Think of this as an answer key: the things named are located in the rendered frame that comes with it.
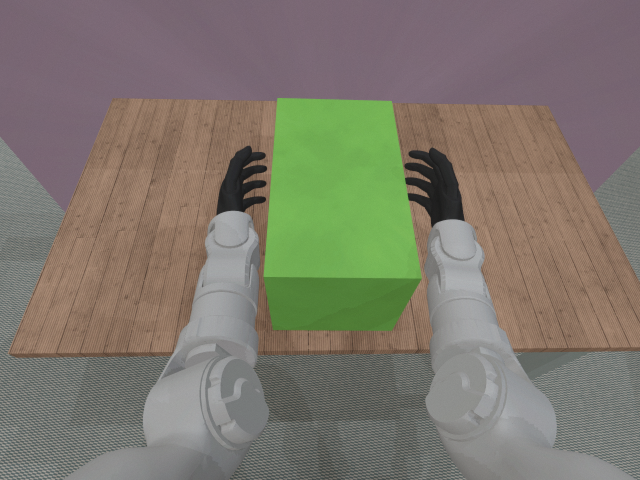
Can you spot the carton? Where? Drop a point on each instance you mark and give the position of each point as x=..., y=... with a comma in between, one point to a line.
x=340, y=249

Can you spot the table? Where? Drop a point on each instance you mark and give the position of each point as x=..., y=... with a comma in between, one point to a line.
x=121, y=275

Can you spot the robot left hand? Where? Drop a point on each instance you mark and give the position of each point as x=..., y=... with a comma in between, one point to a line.
x=232, y=190

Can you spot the right robot forearm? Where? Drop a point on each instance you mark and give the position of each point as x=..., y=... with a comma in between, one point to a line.
x=461, y=312

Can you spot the robot right hand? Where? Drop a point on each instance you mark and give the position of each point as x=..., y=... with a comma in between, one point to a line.
x=445, y=201

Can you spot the robot left upper arm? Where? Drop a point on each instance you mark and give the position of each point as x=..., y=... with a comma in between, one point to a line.
x=199, y=424

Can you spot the robot right upper arm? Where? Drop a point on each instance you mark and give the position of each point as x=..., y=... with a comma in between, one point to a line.
x=494, y=425

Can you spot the left robot forearm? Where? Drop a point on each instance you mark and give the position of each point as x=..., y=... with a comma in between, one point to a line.
x=225, y=303

